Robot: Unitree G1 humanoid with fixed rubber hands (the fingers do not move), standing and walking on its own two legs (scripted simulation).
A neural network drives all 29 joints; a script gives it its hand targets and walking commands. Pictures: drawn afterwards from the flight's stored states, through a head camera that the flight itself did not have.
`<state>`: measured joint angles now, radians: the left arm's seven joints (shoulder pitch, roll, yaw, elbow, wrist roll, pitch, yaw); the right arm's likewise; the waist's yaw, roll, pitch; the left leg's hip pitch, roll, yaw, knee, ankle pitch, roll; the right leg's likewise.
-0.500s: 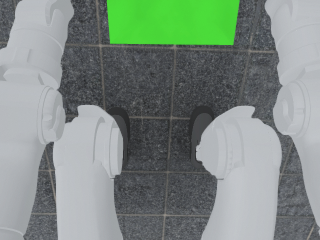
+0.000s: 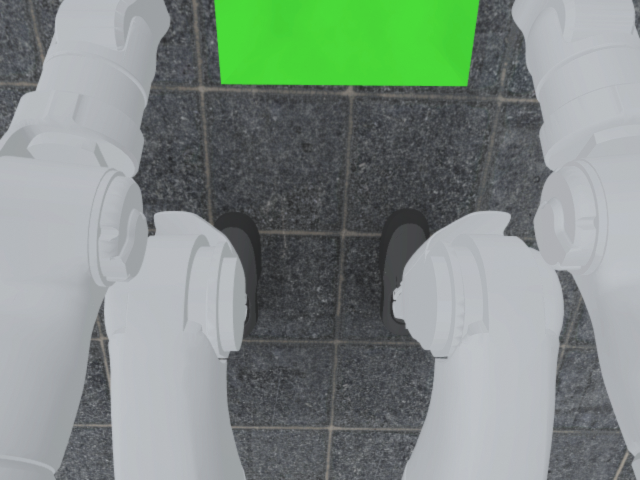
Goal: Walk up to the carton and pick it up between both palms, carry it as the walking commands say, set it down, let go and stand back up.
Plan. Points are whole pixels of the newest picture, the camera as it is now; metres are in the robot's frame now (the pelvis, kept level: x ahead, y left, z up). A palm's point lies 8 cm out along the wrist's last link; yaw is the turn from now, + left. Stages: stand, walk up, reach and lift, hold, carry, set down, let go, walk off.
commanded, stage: reach and lift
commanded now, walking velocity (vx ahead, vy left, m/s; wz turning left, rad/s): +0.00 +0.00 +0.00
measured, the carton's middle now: out of the picture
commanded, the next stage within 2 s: none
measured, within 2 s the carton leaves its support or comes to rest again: leaves its support in 1.10 s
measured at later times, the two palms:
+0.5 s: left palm out of the picture +0.55 +0.14 -0.20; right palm out of the picture +0.55 -0.19 -0.20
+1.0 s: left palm out of the picture +0.54 +0.14 -0.20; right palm out of the picture +0.54 -0.18 -0.20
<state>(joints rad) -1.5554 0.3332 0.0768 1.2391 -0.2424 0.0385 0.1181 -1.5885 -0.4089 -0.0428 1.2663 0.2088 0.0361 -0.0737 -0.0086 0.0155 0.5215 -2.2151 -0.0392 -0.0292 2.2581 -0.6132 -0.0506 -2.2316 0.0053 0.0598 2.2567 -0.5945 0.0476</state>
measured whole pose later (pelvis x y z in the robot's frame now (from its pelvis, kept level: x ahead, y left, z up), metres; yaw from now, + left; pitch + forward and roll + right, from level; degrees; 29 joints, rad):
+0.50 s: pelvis +0.00 +0.00 -0.01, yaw +0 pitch +33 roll +1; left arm -1.55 0.29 0.15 1.23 -0.13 0.10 0.10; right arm -1.57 -0.39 -0.07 1.25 0.18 0.10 -0.07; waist 0.00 0.00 0.49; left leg -2.23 -0.04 -0.04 2.29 -0.63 -0.06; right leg -2.25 0.01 0.05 2.29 -0.61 0.04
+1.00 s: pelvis +0.00 +0.00 -0.01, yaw +0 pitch +31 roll +1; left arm -1.56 0.31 0.09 1.19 -0.18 0.15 0.13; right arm -1.56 -0.38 -0.07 1.18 0.17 0.15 -0.09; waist -0.01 0.02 0.53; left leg -2.21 -0.04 -0.04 2.28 -0.62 -0.05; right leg -2.23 0.01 0.05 2.28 -0.60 0.04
